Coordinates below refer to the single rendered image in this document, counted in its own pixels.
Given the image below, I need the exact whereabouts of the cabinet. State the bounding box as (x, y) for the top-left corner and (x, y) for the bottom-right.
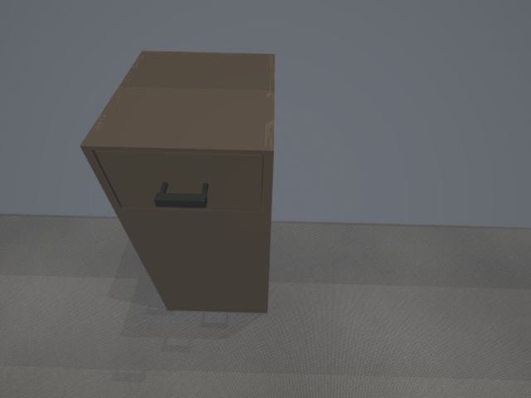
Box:
(80, 51), (275, 313)

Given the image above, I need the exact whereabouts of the handle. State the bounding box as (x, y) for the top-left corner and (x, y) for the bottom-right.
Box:
(154, 182), (208, 208)

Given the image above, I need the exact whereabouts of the drawer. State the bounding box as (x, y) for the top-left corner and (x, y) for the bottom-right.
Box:
(95, 150), (264, 211)

